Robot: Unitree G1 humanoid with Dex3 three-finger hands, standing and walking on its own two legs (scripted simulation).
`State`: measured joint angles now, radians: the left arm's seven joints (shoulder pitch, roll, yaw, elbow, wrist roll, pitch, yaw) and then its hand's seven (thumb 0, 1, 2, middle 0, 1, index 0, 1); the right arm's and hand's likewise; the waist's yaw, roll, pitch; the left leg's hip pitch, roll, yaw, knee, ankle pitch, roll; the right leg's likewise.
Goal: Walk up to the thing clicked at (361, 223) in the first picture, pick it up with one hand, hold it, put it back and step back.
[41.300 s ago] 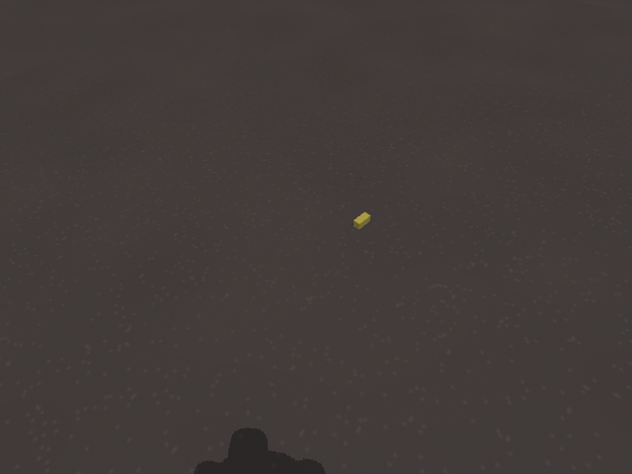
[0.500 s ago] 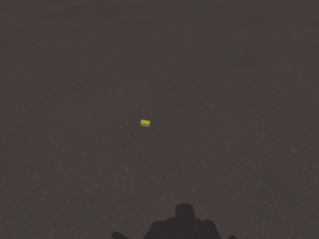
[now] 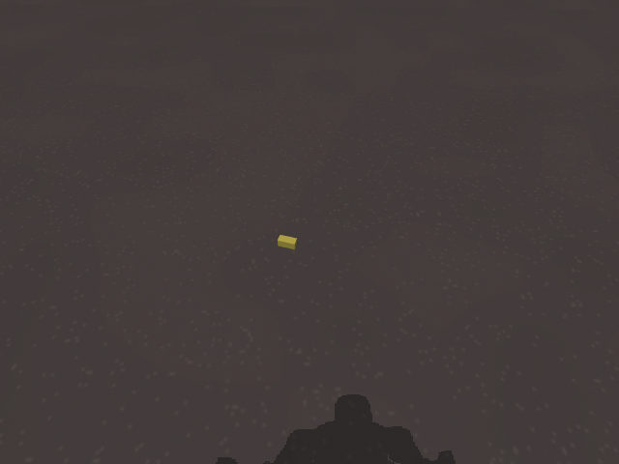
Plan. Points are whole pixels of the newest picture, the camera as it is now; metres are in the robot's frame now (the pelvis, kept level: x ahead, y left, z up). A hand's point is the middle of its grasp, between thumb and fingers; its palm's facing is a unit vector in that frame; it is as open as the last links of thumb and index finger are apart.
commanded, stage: step back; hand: left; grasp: from above
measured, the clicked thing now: (287, 242) +1.11 +0.12 -0.75
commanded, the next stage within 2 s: stand in 0.26 s
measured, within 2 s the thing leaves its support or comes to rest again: neither
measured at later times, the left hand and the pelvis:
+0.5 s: hand out of the picture +0.11 +0.24 -0.14, palm faces -0.03 -0.94 -0.34, open 7.4 cm; pelvis +0.01 -0.01 +0.01, yaw -1 degrees
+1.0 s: hand out of the picture +0.07 +0.24 -0.14, palm faces -0.04 -0.94 -0.35, open 7.4 cm; pelvis -0.01 -0.02 +0.02, yaw -1 degrees
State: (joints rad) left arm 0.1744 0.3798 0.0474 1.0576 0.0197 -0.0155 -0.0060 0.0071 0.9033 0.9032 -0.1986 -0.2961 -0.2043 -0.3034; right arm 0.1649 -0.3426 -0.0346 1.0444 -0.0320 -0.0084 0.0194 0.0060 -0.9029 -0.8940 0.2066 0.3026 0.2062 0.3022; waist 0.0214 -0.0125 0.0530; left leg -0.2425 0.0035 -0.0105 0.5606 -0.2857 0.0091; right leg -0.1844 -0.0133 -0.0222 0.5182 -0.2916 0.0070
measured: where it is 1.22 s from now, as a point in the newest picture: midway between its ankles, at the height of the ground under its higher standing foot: outside the picture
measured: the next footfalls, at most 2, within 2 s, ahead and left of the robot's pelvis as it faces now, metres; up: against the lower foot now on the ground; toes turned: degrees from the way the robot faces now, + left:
none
